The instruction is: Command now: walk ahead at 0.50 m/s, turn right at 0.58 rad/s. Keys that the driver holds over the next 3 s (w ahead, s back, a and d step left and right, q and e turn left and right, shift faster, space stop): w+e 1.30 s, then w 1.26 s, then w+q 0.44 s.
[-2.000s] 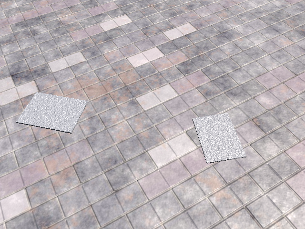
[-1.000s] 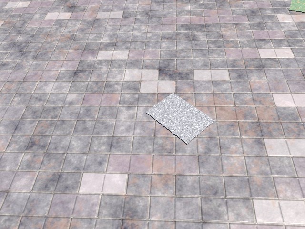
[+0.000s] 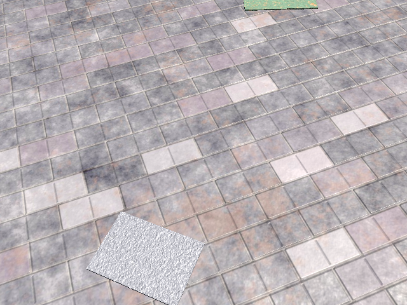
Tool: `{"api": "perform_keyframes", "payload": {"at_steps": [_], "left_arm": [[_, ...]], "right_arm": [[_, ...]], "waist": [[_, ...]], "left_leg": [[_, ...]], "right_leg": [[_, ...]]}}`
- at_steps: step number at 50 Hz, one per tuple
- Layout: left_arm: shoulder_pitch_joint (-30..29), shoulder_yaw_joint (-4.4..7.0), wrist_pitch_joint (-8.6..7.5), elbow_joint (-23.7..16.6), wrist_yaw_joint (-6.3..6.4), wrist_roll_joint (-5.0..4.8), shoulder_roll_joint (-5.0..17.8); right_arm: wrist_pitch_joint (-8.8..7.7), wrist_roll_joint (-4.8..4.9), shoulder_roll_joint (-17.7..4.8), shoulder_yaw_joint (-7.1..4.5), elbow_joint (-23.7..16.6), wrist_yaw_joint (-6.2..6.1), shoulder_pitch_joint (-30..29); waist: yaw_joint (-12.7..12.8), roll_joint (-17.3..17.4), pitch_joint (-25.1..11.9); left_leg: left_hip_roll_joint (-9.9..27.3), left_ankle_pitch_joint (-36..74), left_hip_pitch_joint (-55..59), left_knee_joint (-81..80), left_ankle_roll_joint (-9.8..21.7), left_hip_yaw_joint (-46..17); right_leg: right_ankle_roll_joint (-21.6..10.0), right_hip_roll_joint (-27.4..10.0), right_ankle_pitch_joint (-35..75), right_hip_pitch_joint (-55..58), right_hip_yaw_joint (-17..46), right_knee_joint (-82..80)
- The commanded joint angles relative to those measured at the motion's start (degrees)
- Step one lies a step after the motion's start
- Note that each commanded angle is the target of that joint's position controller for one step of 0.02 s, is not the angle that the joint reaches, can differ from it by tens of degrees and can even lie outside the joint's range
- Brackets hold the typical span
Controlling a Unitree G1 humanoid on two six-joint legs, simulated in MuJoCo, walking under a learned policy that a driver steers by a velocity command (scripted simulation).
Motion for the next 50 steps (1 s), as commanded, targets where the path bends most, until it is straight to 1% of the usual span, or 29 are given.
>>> {"api": "perform_keyframes", "payload": {"at_steps": [1, 5, 8, 11, 12, 13, 14, 15, 16, 17, 18, 19, 21, 24, 28, 31, 35, 37, 38, 39, 40, 41, 42, 43, 44, 45, 46, 48, 50], "left_arm": [[-1.9, 2.52, -1.18, -4.0, 1.30, -0.21, 9.4], [1.3, 2.73, -0.34, -2.4, 2.10, -0.69, 10.2], [3.7, 2.83, 0.07, -1.0, 2.19, -1.17, 10.1], [3.4, 2.88, 0.60, -0.7, 2.49, -1.03, 9.6], [2.6, 2.80, 0.82, -0.8, 2.47, -0.94, 9.1], [2.2, 2.16, 0.81, -1.2, 2.33, -0.72, 7.3], [2.7, 0.81, 0.68, -2.2, 2.09, 0.09, 3.8], [10.7, -0.29, 0.23, -3.8, 2.03, -1.53, 0.5], [10.6, 0.57, 0.21, -2.4, 2.30, -2.22, 6.5], [4.3, 1.58, 0.50, -2.9, 2.31, -1.89, 9.9], [0.9, 1.71, 0.74, -3.6, 2.44, -1.17, 9.8], [-1.4, 1.84, 0.67, -4.3, 2.25, -0.56, 9.1], [-0.9, 1.70, 1.07, -4.7, 1.59, -1.25, 6.8], [-2.9, 0.96, 1.78, -6.0, 1.29, -1.09, 4.1], [-6.7, 0.44, 1.40, -7.0, 0.45, -0.93, 3.3], [-12.5, -0.12, 0.74, -8.3, -0.70, -0.91, 2.2], [-16.8, 0.12, 0.76, -10.5, -2.02, -1.12, 2.9], [-14.3, 1.22, 1.13, -10.6, -2.16, -0.68, 5.0], [-9.3, 2.30, 1.40, -9.6, -2.02, -0.56, 6.9], [0.3, 4.03, 1.72, -7.0, -1.44, -0.74, 9.6], [9.3, 5.73, 2.46, -4.9, -0.20, -1.13, 13.9], [5.8, 6.01, 1.68, -6.1, -0.12, -1.44, 19.9], [7.5, 4.50, 0.75, -7.3, -0.48, -1.13, 13.9], [5.4, 3.57, -0.14, -6.4, -0.62, -0.58, 11.5], [2.1, 3.15, -0.56, -6.4, -0.58, -0.64, 10.3], [-1.4, 2.66, -0.60, -6.9, -0.45, -0.47, 8.9], [-3.3, 2.25, -0.71, -7.6, -0.18, 0.31, 8.0], [-4.1, 2.17, -0.97, -7.1, 0.31, 0.18, 8.0], [-2.8, 2.42, -1.06, -6.0, 1.08, -0.03, 9.0]], "right_arm": [[0.51, -0.64, -3.9, -0.96, -3.2, -0.32, 0.5], [0.01, -0.01, -2.2, -0.01, -5.0, 0.42, -8.4], [-0.65, 0.83, -3.9, -0.53, -6.0, 1.10, -11.4], [-1.40, 1.07, -6.1, -1.61, -5.7, 1.48, -9.3], [-1.68, 1.09, -6.6, -2.10, -4.9, 1.34, -6.0], [-1.98, 0.65, -8.0, -2.99, -3.7, 0.96, -0.5], [-2.12, -0.33, -10.9, -3.83, -3.0, 0.44, 7.8], [-1.29, -0.89, -15.2, -4.90, -1.1, 0.61, 12.7], [-0.99, 0.56, -10.0, -3.90, -1.6, 1.02, 11.8], [-0.61, 0.73, -6.5, -2.96, -2.2, 0.72, 9.4], [-0.19, 0.21, -5.5, -2.47, -2.4, 0.56, 6.7], [0.04, -0.01, -4.3, -2.08, -1.9, 0.43, 5.2], [-0.23, -0.26, -3.3, -1.75, -1.1, 0.16, 4.5], [-0.76, 0.40, -4.7, -2.34, 0.7, 0.12, 5.1], [-0.34, 0.34, -6.9, -2.90, 2.1, -0.02, 5.0], [0.28, 0.68, -8.1, -3.00, 3.4, -0.26, 6.6], [1.52, 1.80, -10.3, -3.59, 5.0, -0.29, 9.1], [2.25, 2.33, -12.2, -4.16, 5.0, -0.66, 8.9], [2.71, 2.54, -13.0, -4.39, 4.9, -0.90, 8.6], [2.96, 2.67, -12.2, -4.06, 4.5, -1.16, 7.9], [2.67, 0.94, -9.0, -2.76, 3.5, -1.28, 9.2], [1.14, -0.83, -1.4, -0.14, -0.3, -0.25, 14.4], [-0.77, 1.20, -7.3, -1.13, -0.7, 0.50, 7.1], [-1.73, 3.00, -9.1, -1.64, -2.4, 0.82, 2.2], [-2.18, 2.25, -8.1, -1.26, -2.2, 0.44, 2.0], [-2.12, 0.77, -8.0, -1.45, -1.6, 0.09, 2.4], [-1.55, 0.32, -8.3, -1.67, -1.3, 0.14, 3.7], [-0.38, -0.23, -7.1, -1.56, -0.9, 0.19, 4.6], [0.38, -0.64, -5.5, -1.07, -1.6, 0.05, 2.2]], "waist": [[-1.9, -2.7, -4.3], [1.8, -5.1, -3.4], [2.7, -6.1, -3.4], [0.9, -8.2, -3.7], [-1.1, -8.9, -4.4], [-3.9, -8.4, -7.8], [-7.3, -3.0, -16.0], [-3.8, 16.3, -23.0], [-5.0, 12.4, -19.8], [-6.6, 7.1, -12.5], [-5.9, 3.3, -8.4], [-5.2, 2.8, -5.1], [-3.4, 5.4, -3.8], [-3.2, 4.2, -2.4], [-3.9, 2.7, -2.0], [-6.1, 2.0, -0.5], [-6.4, 2.3, 0.8], [-3.6, 4.1, -2.0], [-0.4, 4.4, -5.1], [4.9, 3.0, -9.9], [8.1, -3.8, -15.1], [0.0, -17.9, -21.6], [5.4, -10.2, -25.1], [5.2, -7.9, -16.0], [2.4, -2.9, -11.4], [0.0, -1.9, -8.5], [-1.9, -3.5, -7.7], [-3.1, -3.7, -6.8], [-2.8, -3.2, -5.3]], "left_leg": [[0.0, 7.5, -2.3, -8.3, -2.6, 1.1], [-3.9, 21.9, 3.5, -25.8, -3.0, 1.9], [-5.0, 22.2, 4.9, -31.1, -2.0, 0.1], [-5.1, 15.4, 7.4, -33.6, 0.3, -1.0], [-5.4, 14.2, 11.7, -35.1, 1.5, -0.1], [-4.4, 14.4, 20.5, -36.6, 3.4, 0.1], [4.7, 10.5, 35.2, -35.5, 7.1, -8.5], [17.5, -3.2, 53.3, -40.9, 16.5, -35.5], [18.7, -16.6, 51.9, -44.2, 16.2, -41.9], [16.2, -15.2, 45.3, -45.1, 13.6, -32.7], [13.8, -7.3, 38.8, -45.5, 12.1, -24.9], [11.6, -0.3, 33.6, -46.6, 11.7, -19.3], [9.0, 6.2, 28.6, -49.3, 11.2, -11.7], [9.6, 12.5, 27.2, -52.1, 12.8, -5.5], [8.9, 20.0, 29.2, -53.0, 12.4, 2.8], [8.1, 21.9, 30.2, -52.8, 10.9, 8.2], [10.2, 29.2, 35.9, -50.1, 9.4, 11.6], [10.4, 48.1, 38.2, -42.7, 8.3, 13.8], [9.9, 56.0, 37.9, -34.8, 7.6, 15.0], [8.2, 55.6, 32.6, -22.9, 5.9, 16.6], [5.7, 34.1, 17.7, -5.1, 3.5, 16.4], [-6.3, -16.7, -6.6, 14.0, 0.7, 9.5], [-5.3, -15.7, -12.3, 18.4, 1.5, -1.3], [-3.1, -9.6, -15.6, 16.3, 2.6, -0.8], [-0.8, -4.8, -12.7, 11.2, 2.7, -0.7], [0.7, -2.4, -9.0, 6.5, 2.1, -0.7], [1.6, -0.5, -5.2, 4.5, 1.5, -1.1], [1.4, 0.9, -2.5, 0.6, -0.3, 0.0], [0.5, 4.8, -2.4, -5.0, -2.1, 1.0]], "right_leg": [[-10.4, -13.9, 16.3, 1.4, 13.8, -10.0], [-6.3, -10.6, 8.1, -1.3, 11.7, -8.5], [-5.5, -12.5, 4.0, 2.2, 16.3, -5.4], [-4.3, -14.6, 4.1, 6.9, 21.5, -0.3], [-3.5, -14.1, 5.7, 6.7, 21.9, 2.1], [-1.7, -11.3, 8.4, 5.2, 20.1, 8.3], [0.4, -7.9, 1.7, -1.1, 15.8, 23.7], [4.5, 0.2, -24.1, -21.6, 8.2, 42.4], [5.4, -4.5, -23.8, -29.1, 9.2, 50.3], [5.9, -6.5, -18.4, -31.0, 8.1, 52.3], [6.3, -8.4, -14.4, -29.5, 6.2, 51.6], [6.5, -9.9, -11.7, -28.6, 6.0, 49.1], [6.4, -12.1, -9.1, -24.7, 5.0, 46.0], [7.1, -13.2, -7.3, -26.4, 3.6, 41.0], [7.5, -13.5, 3.2, -27.0, 2.1, 30.3], [6.6, -12.4, 9.8, -24.2, -1.1, 20.9], [4.0, -10.8, 6.1, -22.5, -4.2, 14.3], [1.6, -7.2, 0.2, -16.4, -7.2, 13.3], [-0.1, -4.9, -1.7, -9.5, -8.5, 12.5], [-2.3, -2.7, 1.8, 4.2, -8.5, 9.0], [-5.6, -9.4, 2.0, 22.1, 3.2, 8.6], [-16.9, -23.8, -10.0, 38.3, 37.4, 1.9], [-16.5, -25.3, -16.8, 38.6, 44.1, -5.3], [-13.7, -23.7, -12.0, 31.8, 35.9, -6.5], [-12.0, -21.3, -5.3, 23.3, 29.6, -6.4], [-10.8, -19.0, 1.7, 16.2, 24.4, -6.7], [-10.5, -17.6, 6.4, 11.5, 21.7, -7.8], [-11.0, -16.5, 12.2, 6.3, 18.9, -9.3], [-10.9, -15.0, 14.9, 2.4, 15.6, -9.9]]}}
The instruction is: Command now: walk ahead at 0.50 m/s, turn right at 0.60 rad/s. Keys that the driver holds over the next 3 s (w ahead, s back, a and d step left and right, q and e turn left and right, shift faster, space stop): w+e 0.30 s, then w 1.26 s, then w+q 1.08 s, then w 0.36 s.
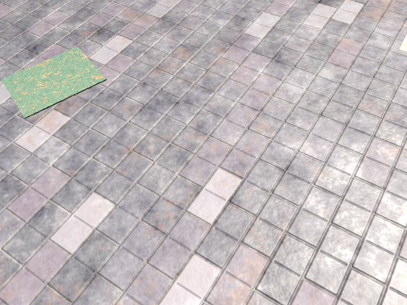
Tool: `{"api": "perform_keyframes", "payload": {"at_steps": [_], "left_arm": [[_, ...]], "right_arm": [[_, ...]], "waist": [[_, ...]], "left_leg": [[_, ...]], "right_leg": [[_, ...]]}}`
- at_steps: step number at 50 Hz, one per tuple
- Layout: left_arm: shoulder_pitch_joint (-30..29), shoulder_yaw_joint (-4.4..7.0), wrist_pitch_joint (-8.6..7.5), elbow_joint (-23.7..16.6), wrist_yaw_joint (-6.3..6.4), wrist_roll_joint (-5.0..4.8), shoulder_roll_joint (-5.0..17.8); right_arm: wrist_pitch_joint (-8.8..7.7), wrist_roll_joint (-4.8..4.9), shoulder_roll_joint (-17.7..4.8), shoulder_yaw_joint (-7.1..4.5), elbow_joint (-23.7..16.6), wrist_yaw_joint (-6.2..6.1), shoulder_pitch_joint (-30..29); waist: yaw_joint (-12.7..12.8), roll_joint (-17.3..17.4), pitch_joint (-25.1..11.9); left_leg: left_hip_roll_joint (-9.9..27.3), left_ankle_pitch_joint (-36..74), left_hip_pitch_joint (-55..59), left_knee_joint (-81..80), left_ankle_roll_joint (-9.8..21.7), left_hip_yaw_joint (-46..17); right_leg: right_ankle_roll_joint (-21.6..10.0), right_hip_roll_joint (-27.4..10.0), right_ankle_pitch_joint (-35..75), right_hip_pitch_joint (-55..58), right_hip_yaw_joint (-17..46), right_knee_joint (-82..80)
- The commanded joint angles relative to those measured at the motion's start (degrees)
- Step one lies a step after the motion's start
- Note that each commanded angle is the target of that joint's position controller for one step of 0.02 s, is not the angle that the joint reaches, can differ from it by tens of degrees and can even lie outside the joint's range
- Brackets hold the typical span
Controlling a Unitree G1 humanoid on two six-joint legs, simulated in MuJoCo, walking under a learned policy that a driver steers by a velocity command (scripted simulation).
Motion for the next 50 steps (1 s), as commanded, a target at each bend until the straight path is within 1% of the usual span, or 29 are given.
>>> {"api": "perform_keyframes", "payload": {"at_steps": [1, 5, 8, 11, 12, 13, 14, 15, 16, 17, 18, 19, 20, 22, 26, 30, 33, 35, 36, 37, 38, 39, 40, 41, 42, 43, 44, 46, 50], "left_arm": [[-2.2, 2.67, -1.28, -3.8, 1.34, -0.12, 9.6], [1.2, 2.94, -0.63, -1.6, 2.08, -0.67, 10.4], [3.7, 2.99, -0.33, 0.1, 2.15, -1.18, 10.2], [3.6, 3.03, 0.24, 0.8, 2.40, -1.06, 9.7], [2.9, 2.90, 0.50, 0.7, 2.37, -0.98, 9.1], [2.7, 2.22, 0.52, 0.5, 2.23, -0.75, 7.2], [3.3, 0.88, 0.41, -0.4, 2.03, 0.09, 3.7], [11.4, -0.14, -0.06, -2.0, 1.98, -1.63, 0.6], [11.2, 0.68, -0.19, -0.3, 2.27, -2.15, 6.5], [5.0, 1.53, -0.02, -0.5, 2.26, -1.81, 9.3], [1.3, 1.48, 0.09, -1.0, 2.41, -1.08, 8.9], [-1.4, 1.50, -0.17, -1.8, 2.27, -0.40, 8.1], [-1.6, 1.41, -0.25, -2.0, 1.92, -0.58, 6.9], [-0.9, 0.86, -0.13, -1.7, 1.51, -0.86, 4.5], [-6.4, -0.55, -0.58, -3.3, 0.85, 0.19, 2.0], [-13.5, -1.15, -1.58, -4.3, -0.27, -0.32, 1.6], [-17.3, -0.86, -1.77, -5.7, -0.82, -0.75, 2.7], [-17.1, -0.39, -1.88, -5.9, -1.07, -0.67, 3.9], [-13.9, 0.25, -1.90, -5.0, -1.00, -0.41, 4.9], [-7.2, 1.50, -1.77, -2.8, -0.68, -0.06, 7.0], [2.0, 2.85, -1.49, -0.5, -0.06, 0.17, 10.0], [8.1, 4.17, -0.99, 0.2, 0.50, 1.04, 16.5], [9.3, 3.26, -0.95, 0.6, 0.34, 0.15, 13.2], [5.5, 2.07, -1.26, 0.6, 0.11, -0.08, 10.4], [1.9, 1.48, -1.45, 0.3, 0.00, -0.06, 8.5], [-1.1, 0.97, -1.65, 0.3, -0.25, 0.22, 6.9], [-3.2, 0.59, -2.02, 0.2, -0.41, 0.66, 5.6], [-4.7, 0.71, -2.75, 0.7, -0.47, 0.66, 5.4], [-2.5, 1.27, -3.43, 3.5, 0.24, 0.46, 7.1]], "right_arm": [[0.39, -0.60, -4.0, -1.07, -3.2, -0.26, 0.1], [-0.06, 0.00, -2.1, -0.14, -5.2, 0.49, -8.8], [-0.63, 0.78, -3.7, -0.68, -6.4, 1.06, -11.4], [-1.22, 0.99, -5.7, -1.72, -6.1, 1.29, -9.3], [-1.46, 0.97, -6.1, -2.20, -5.3, 1.12, -6.0], [-1.72, 0.50, -7.5, -3.07, -4.2, 0.72, -0.5], [-1.88, -0.42, -10.4, -3.91, -3.6, 0.23, 7.9], [-1.04, -0.89, -14.7, -5.02, -1.6, 0.40, 12.8], [-0.83, 0.69, -9.5, -4.03, -1.9, 0.89, 12.3], [-0.54, 0.80, -5.9, -3.09, -2.2, 0.72, 10.2], [-0.18, 0.16, -4.9, -2.58, -2.2, 0.71, 7.7], [0.03, -0.13, -3.8, -2.21, -1.6, 0.70, 6.3], [-0.10, -0.52, -3.0, -1.81, -1.3, 0.57, 5.7], [-0.51, 0.06, -2.5, -1.72, -0.2, 0.60, 6.0], [-0.53, 1.08, -5.9, -2.57, 1.7, 0.46, 7.1], [0.36, 1.75, -7.7, -2.73, 3.4, 0.33, 9.8], [1.15, 2.27, -8.7, -2.87, 5.3, 0.31, 12.7], [1.82, 2.51, -9.5, -3.07, 6.0, 0.11, 13.1], [2.13, 2.65, -9.9, -3.09, 6.1, -0.06, 12.3], [2.31, 2.60, -9.1, -2.72, 6.2, -0.22, 12.4], [2.19, 1.70, -7.0, -1.72, 5.5, -0.40, 12.2], [1.26, 0.53, -1.2, 0.37, 3.0, -0.14, 16.6], [0.16, 1.07, -2.8, 0.12, 3.7, -0.05, 15.8], [-0.42, 2.63, -7.2, -1.24, 2.3, 0.34, 11.6], [-0.57, 2.84, -7.0, -1.19, 1.7, 0.35, 8.4], [-0.43, 1.91, -6.3, -1.22, 1.7, 0.21, 7.2], [0.11, 1.33, -5.8, -1.44, 2.0, 0.15, 7.9], [1.28, 1.19, -3.6, -1.07, 2.9, 0.26, 9.7], [2.02, 0.50, -2.1, -0.65, 0.9, 0.05, 3.3]], "waist": [[-1.8, -3.8, -4.2], [1.8, -5.3, -2.8], [2.5, -6.2, -2.7], [0.8, -8.4, -3.0], [-1.0, -9.0, -3.9], [-3.7, -8.4, -7.3], [-7.0, -2.7, -15.6], [-3.6, 16.5, -22.7], [-4.8, 12.0, -19.6], [-6.4, 6.6, -12.1], [-5.7, 2.7, -8.0], [-5.0, 2.1, -4.6], [-3.6, 3.3, -3.5], [-2.5, 4.7, -3.7], [-3.1, 2.9, -2.6], [-5.6, 2.8, -1.7], [-6.1, 3.3, -0.8], [-4.7, 3.7, -1.0], [-2.2, 3.6, -2.7], [1.2, 2.5, -6.9], [5.4, 0.5, -13.2], [4.8, -12.9, -21.5], [5.4, -15.0, -24.6], [4.8, -11.5, -15.8], [3.3, -9.1, -10.7], [1.7, -6.7, -7.1], [-0.4, -7.4, -5.6], [-2.4, -7.6, -5.2], [-1.7, -4.9, -2.3]], "left_leg": [[-0.2, 7.8, -2.3, -8.1, -2.4, 0.5], [-4.0, 21.4, 3.6, -24.8, -2.5, 1.0], [-5.0, 21.6, 5.4, -29.8, -1.4, -0.8], [-5.2, 14.4, 8.1, -32.1, 0.8, -1.6], [-5.5, 13.1, 12.5, -33.7, 2.0, -0.6], [-4.4, 13.2, 21.5, -35.0, 3.8, -0.6], [4.9, 10.3, 36.3, -33.8, 7.5, -9.3], [17.8, -3.2, 54.0, -39.6, 17.1, -36.6], [18.4, -16.6, 52.4, -43.1, 16.8, -43.2], [15.5, -15.7, 45.7, -44.2, 14.3, -34.1], [12.9, -8.5, 38.9, -44.7, 13.0, -26.7], [10.7, -1.5, 33.4, -45.7, 13.0, -21.5], [8.9, 3.2, 29.9, -47.0, 12.7, -17.4], [7.6, 8.5, 27.7, -49.0, 13.5, -12.9], [8.0, 16.0, 27.1, -52.0, 15.2, -7.0], [6.2, 18.1, 26.3, -52.1, 13.2, -1.2], [8.4, 18.5, 29.7, -50.9, 12.2, -1.5], [9.7, 22.8, 32.1, -48.4, 11.2, -1.4], [9.0, 29.8, 32.1, -44.4, 10.2, 0.0], [6.6, 37.1, 30.5, -36.0, 8.8, 2.6], [4.0, 32.0, 22.9, -23.2, 6.6, 4.9], [-4.3, 7.7, 0.8, -0.1, 2.3, 7.8], [-6.4, -16.2, -7.1, 9.1, 2.4, -0.2], [-3.0, -13.3, -12.1, 12.3, 3.2, -1.3], [-0.5, -8.1, -11.6, 10.4, 3.6, 0.1], [1.0, -4.2, -9.8, 7.1, 3.3, 0.6], [2.4, -1.2, -6.3, 4.5, 2.9, 0.0], [2.7, 1.8, -2.1, 2.4, 1.8, 0.5], [2.7, 11.7, -5.2, -8.9, 0.1, 0.6]], "right_leg": [[-10.7, -13.6, 14.7, 1.3, 13.8, -10.0], [-7.0, -10.6, 7.1, -1.6, 12.0, -8.8], [-6.1, -12.4, 3.3, 1.7, 16.3, -5.6], [-4.9, -14.1, 4.0, 6.2, 21.1, -0.4], [-4.0, -13.4, 5.5, 6.0, 21.4, 2.1], [-2.3, -10.6, 8.0, 4.5, 19.6, 8.5], [-0.1, -7.1, 0.9, -2.0, 15.2, 24.1], [4.1, 0.8, -24.5, -22.4, 7.6, 43.0], [5.0, -3.8, -23.5, -29.4, 9.0, 50.6], [5.4, -5.6, -18.0, -30.8, 8.1, 52.1], [5.6, -7.2, -14.3, -29.1, 6.1, 51.1], [5.6, -8.5, -11.9, -28.3, 5.9, 48.2], [5.4, -9.7, -10.3, -25.7, 5.7, 45.9], [5.4, -10.4, -10.0, -23.3, 4.2, 41.2], [6.2, -11.9, -2.9, -23.7, 1.3, 28.0], [6.3, -10.3, 7.6, -18.1, -1.8, 15.0], [5.1, -9.4, 7.2, -16.8, -2.1, 10.5], [3.5, -8.6, 4.4, -14.1, -2.8, 7.9], [2.4, -7.3, 4.4, -8.5, -4.0, 5.8], [0.9, -5.8, 4.6, 1.7, -5.2, 4.3], [-1.4, -10.0, 4.6, 15.9, -0.7, 5.7], [-10.1, -25.4, -3.0, 36.5, 24.5, 3.5], [-12.7, -28.6, -9.7, 36.8, 38.7, -4.3], [-10.3, -26.7, -11.8, 30.2, 31.7, -5.5], [-8.8, -24.1, -8.4, 22.9, 24.4, -6.4], [-8.1, -21.8, -3.6, 16.3, 19.5, -8.2], [-7.5, -20.0, 0.7, 11.3, 16.1, -10.0], [-8.0, -18.7, 5.8, 6.2, 12.1, -12.9], [-8.1, -17.7, 11.5, 5.2, 6.2, -15.4]]}}
Over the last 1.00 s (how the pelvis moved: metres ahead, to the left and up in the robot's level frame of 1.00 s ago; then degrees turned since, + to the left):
0.52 -0.11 0.00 -36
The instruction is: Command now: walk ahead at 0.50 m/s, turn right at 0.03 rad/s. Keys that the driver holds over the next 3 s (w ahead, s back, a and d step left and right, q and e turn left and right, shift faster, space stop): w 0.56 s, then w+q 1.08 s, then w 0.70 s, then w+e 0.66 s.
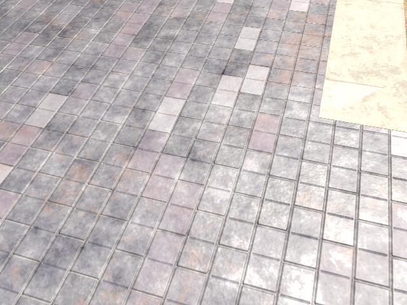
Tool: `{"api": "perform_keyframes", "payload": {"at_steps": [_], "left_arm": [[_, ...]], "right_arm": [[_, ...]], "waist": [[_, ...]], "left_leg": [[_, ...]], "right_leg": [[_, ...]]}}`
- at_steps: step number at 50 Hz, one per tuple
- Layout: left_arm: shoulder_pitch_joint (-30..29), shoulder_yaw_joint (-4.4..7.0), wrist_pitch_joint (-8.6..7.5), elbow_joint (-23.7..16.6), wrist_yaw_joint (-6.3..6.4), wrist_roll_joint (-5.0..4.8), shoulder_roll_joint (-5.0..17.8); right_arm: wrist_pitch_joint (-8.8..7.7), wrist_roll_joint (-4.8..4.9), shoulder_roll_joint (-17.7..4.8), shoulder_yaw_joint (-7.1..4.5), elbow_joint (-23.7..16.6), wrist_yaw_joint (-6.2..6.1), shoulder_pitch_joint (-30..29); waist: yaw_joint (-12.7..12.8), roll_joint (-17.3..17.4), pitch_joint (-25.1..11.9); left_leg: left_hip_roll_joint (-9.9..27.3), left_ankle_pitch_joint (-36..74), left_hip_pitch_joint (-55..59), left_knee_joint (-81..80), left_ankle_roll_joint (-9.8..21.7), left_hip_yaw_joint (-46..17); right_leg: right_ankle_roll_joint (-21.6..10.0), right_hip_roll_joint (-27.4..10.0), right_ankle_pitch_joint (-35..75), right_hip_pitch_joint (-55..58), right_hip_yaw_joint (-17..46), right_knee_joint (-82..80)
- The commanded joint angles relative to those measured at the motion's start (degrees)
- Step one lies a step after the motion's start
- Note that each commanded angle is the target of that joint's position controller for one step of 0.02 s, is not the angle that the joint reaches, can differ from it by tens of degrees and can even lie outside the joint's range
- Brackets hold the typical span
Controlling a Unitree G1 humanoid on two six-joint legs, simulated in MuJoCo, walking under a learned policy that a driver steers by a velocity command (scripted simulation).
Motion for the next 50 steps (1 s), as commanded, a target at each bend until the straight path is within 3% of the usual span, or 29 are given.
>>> {"api": "perform_keyframes", "payload": {"at_steps": [1, 4, 8, 11, 12, 13, 14, 15, 16, 17, 18, 19, 20, 22, 24, 29, 34, 37, 38, 39, 40, 41, 42, 43, 44, 45, 47, 50], "left_arm": [[-3.3, 2.03, -1.36, -3.0, 0.69, -0.17, 8.4], [-0.2, 2.31, -1.01, -1.0, 1.18, -0.63, 9.9], [3.9, 2.57, -0.08, 2.2, 1.43, -1.15, 10.7], [4.3, 2.91, 0.94, 3.6, 1.84, -1.26, 11.4], [3.6, 3.02, 1.25, 3.7, 1.96, -1.19, 11.9], [2.7, 2.86, 1.64, 3.7, 2.07, -1.07, 11.7], [2.9, 2.04, 1.78, 3.1, 2.28, -0.45, 10.0], [9.4, 0.12, 0.83, 1.6, 1.80, -0.13, 4.1], [8.9, -0.15, -0.33, 2.7, 1.54, -0.30, 4.0], [4.0, 1.35, -1.24, 1.4, 1.05, -1.92, 9.5], [-0.5, 1.34, -1.69, 0.0, 0.97, -2.60, 9.7], [-3.0, 1.33, -1.67, -0.5, 1.20, -1.87, 9.0], [-2.6, 1.64, -1.18, -0.2, 1.44, -1.15, 8.5], [-0.1, 1.27, 0.02, 0.9, 1.57, -0.79, 6.0], [-1.7, 1.04, 0.74, 0.3, 1.84, -0.46, 5.0], [-12.4, 0.22, -0.08, -2.4, 1.21, -0.14, 3.3], [-20.5, 0.17, -1.25, -5.0, -0.16, -0.82, 4.1], [-18.0, 1.02, -1.98, -4.5, -0.48, -0.86, 6.6], [-13.7, 1.72, -2.17, -3.2, -0.28, -0.80, 7.7], [-5.8, 3.06, -2.33, -1.1, 0.23, -0.43, 10.5], [3.8, 4.14, -2.17, 0.0, 0.81, 0.44, 14.6], [5.2, 4.81, -1.40, 1.3, 0.54, 0.39, 17.4], [3.4, 3.17, -1.43, 0.2, 0.42, 0.02, 10.9], [0.0, 2.32, -1.58, -0.1, 0.58, -0.24, 8.2], [-3.6, 1.90, -1.72, -0.2, 0.56, 0.01, 7.1], [-6.1, 1.55, -1.77, 0.1, 0.53, 0.16, 5.5], [-8.3, 1.55, -2.26, 0.7, 0.69, 0.68, 4.7], [-8.4, 2.26, -2.82, 2.1, 1.08, 0.59, 6.3]], "right_arm": [[-0.23, -0.37, -1.8, -0.24, -3.3, 0.08, -1.3], [-0.89, 0.01, -0.7, 0.38, -4.8, 0.85, -7.6], [-1.38, 0.45, -1.5, 0.41, -7.1, 1.97, -13.3], [-1.69, 0.32, -2.8, 0.05, -7.5, 2.59, -12.6], [-1.76, 0.24, -3.8, -0.42, -6.9, 2.53, -9.8], [-1.78, 0.10, -5.4, -1.45, -5.1, 2.19, -3.4], [-1.65, -0.11, -8.4, -2.76, -2.6, 1.59, 5.9], [-1.30, -1.08, -14.1, -4.18, -1.7, 1.19, 12.7], [-0.87, 0.08, -10.7, -3.36, -0.8, 1.28, 14.6], [-0.81, 0.50, -8.0, -2.25, -1.2, 1.19, 11.2], [-0.75, 0.26, -6.7, -1.89, -2.0, 0.99, 7.3], [-0.87, -0.24, -5.3, -1.49, -2.1, 1.09, 4.1], [-1.27, -0.85, -3.6, -1.00, -2.4, 1.17, 2.1], [-1.81, -0.87, -3.3, -1.00, -2.2, 1.33, 1.0], [-2.32, -0.54, -4.5, -1.36, -1.2, 1.12, 1.7], [-1.72, 0.06, -6.4, -1.88, 1.1, -0.07, 5.7], [-0.30, 1.12, -7.7, -2.44, 3.7, -0.77, 11.1], [0.51, 1.17, -8.5, -3.01, 4.0, -1.31, 10.6], [0.74, 1.13, -8.3, -2.95, 3.8, -1.37, 9.8], [0.78, 0.63, -6.2, -2.20, 3.5, -1.30, 10.1], [0.80, -0.87, -2.0, -0.70, 1.7, -1.27, 10.5], [-0.19, 0.64, 2.7, 0.52, 0.4, -1.10, 17.9], [-0.53, 1.85, -4.0, -1.02, 1.6, -1.19, 15.1], [-0.62, 2.44, -6.6, -2.00, 0.3, -1.20, 10.3], [-0.43, 2.13, -5.9, -2.07, 0.1, -1.44, 8.5], [-0.10, 1.51, -5.1, -2.33, -0.2, -1.45, 7.5], [1.14, 1.67, -2.9, -2.39, -0.4, -1.06, 8.5], [2.56, 1.29, -1.1, -2.22, -2.3, -0.90, 5.9]], "waist": [[-1.6, -6.0, 0.9], [0.8, -5.8, 2.2], [2.3, -5.5, 3.6], [0.8, -6.5, 2.5], [-1.0, -7.3, 0.6], [-4.6, -7.0, -3.5], [-8.4, -5.5, -10.6], [-7.5, 5.9, -20.3], [-8.4, 11.6, -24.3], [-8.7, 7.2, -16.0], [-7.4, 3.8, -9.4], [-5.8, 0.7, -4.3], [-3.8, 1.5, -2.7], [-1.7, 2.5, -2.4], [-1.2, 1.6, -1.0], [-4.3, 0.0, 1.5], [-6.3, 0.2, 2.9], [-3.7, 1.7, 1.5], [-1.0, 1.8, -0.7], [2.5, 0.7, -6.4], [5.6, -6.8, -16.3], [1.7, -23.8, -22.1], [3.5, -16.3, -17.4], [3.4, -12.6, -10.1], [1.7, -9.0, -6.8], [0.6, -8.7, -3.8], [-1.5, -10.2, -2.2], [-2.2, -7.5, 0.2]], "left_leg": [[1.0, 9.5, -2.3, -9.0, -0.8, -1.0], [-0.9, 16.9, 0.5, -19.1, -0.4, 0.5], [-2.1, 15.7, -0.7, -25.1, 1.4, 0.1], [-3.4, 9.3, 1.7, -27.5, 3.7, 0.8], [-4.9, 7.2, 6.3, -28.0, 4.7, 2.3], [-6.8, 7.6, 15.6, -29.4, 6.1, 4.2], [-3.9, 9.8, 31.0, -27.2, 8.4, 1.6], [10.9, 3.2, 55.2, -27.5, 17.1, -22.1], [15.4, -4.8, 59.9, -36.8, 20.3, -39.6], [14.0, -10.6, 54.0, -38.9, 17.6, -34.4], [12.0, -9.4, 45.8, -40.2, 15.8, -27.1], [9.8, -4.6, 37.5, -42.4, 15.1, -21.5], [7.9, 0.0, 32.1, -44.0, 14.3, -17.7], [6.3, 5.4, 26.9, -46.9, 14.8, -13.6], [6.0, 9.8, 25.2, -48.9, 15.5, -10.1], [3.1, 13.1, 25.9, -50.0, 13.3, -3.3], [5.4, 10.2, 31.0, -46.4, 12.6, -6.4], [7.1, 12.1, 33.9, -41.5, 11.0, -9.6], [5.8, 16.8, 33.2, -37.0, 10.0, -9.0], [2.2, 18.8, 29.8, -27.0, 8.2, -6.9], [-2.8, 4.6, 19.6, -8.9, 5.8, -3.4], [-9.9, -22.6, -0.3, 8.0, 3.1, -1.2], [-6.6, -22.1, -5.5, 14.7, 3.2, -6.6], [-4.4, -16.7, -7.7, 15.5, 3.6, -5.9], [-2.1, -12.0, -5.7, 14.3, 3.2, -5.0], [-0.7, -8.8, -4.4, 11.8, 2.8, -5.0], [1.1, -5.6, -0.1, 9.8, 2.3, -4.6], [1.8, -1.7, -2.4, 5.9, 1.3, -4.3]], "right_leg": [[-9.4, -14.2, 11.9, -0.1, 9.5, -10.1], [-8.1, -13.5, 10.3, 0.5, 6.9, -10.4], [-7.4, -16.6, 10.8, 7.6, 7.6, -7.9], [-5.9, -18.3, 18.5, 12.9, 8.1, -3.4], [-5.2, -17.7, 26.7, 13.5, 7.5, 0.1], [-4.0, -15.5, 35.4, 12.5, 5.6, 7.8], [-2.2, -12.6, 32.1, 5.7, 3.4, 20.1], [2.3, -4.8, 11.2, -17.2, 0.2, 42.7], [3.2, 0.2, -22.7, -27.5, 6.6, 53.5], [2.3, -3.4, -21.6, -33.5, 9.4, 57.9], [1.7, -6.4, -16.8, -34.4, 7.3, 56.4], [1.9, -8.6, -12.5, -33.1, 5.9, 52.5], [2.0, -10.5, -9.3, -29.6, 6.4, 49.1], [3.0, -11.2, -6.8, -24.9, 6.0, 46.5], [4.2, -11.7, -3.7, -26.3, 5.5, 42.4], [5.3, -10.2, 12.2, -26.2, 3.8, 23.3], [5.3, -7.4, 14.0, -23.9, 4.4, 12.8], [3.8, -6.5, 8.5, -18.3, 4.9, 9.9], [2.7, -5.6, 6.9, -11.8, 3.8, 8.3], [0.7, -6.6, 6.8, 0.5, 4.1, 8.8], [-2.5, -17.6, 5.9, 17.0, 15.0, 10.8], [-10.0, -27.9, -8.7, 31.2, 39.1, 3.5], [-8.5, -26.2, -16.8, 27.0, 39.6, 0.0], [-6.3, -24.6, -15.1, 20.3, 30.7, -0.8], [-5.4, -22.5, -8.6, 13.9, 24.8, -2.2], [-5.2, -20.6, -3.7, 9.1, 19.8, -3.9], [-5.2, -19.0, 1.6, 3.7, 13.1, -6.9], [-6.5, -19.4, 7.6, 1.8, 6.8, -9.6]]}}
Over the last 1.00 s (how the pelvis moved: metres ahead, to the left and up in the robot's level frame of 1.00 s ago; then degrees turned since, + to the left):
0.53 -0.09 0.01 -17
